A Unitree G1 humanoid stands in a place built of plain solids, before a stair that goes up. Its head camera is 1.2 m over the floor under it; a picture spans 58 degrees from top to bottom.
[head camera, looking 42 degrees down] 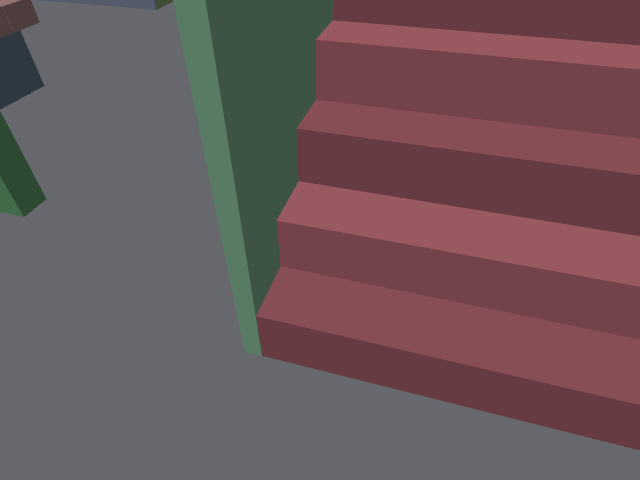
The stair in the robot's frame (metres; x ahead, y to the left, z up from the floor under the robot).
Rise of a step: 0.19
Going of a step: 0.21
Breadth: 1.12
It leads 16 degrees to the right of straight ahead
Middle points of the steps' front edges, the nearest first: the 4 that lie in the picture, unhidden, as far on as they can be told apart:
0.63 -0.35 0.20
0.83 -0.41 0.39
1.03 -0.47 0.58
1.23 -0.52 0.77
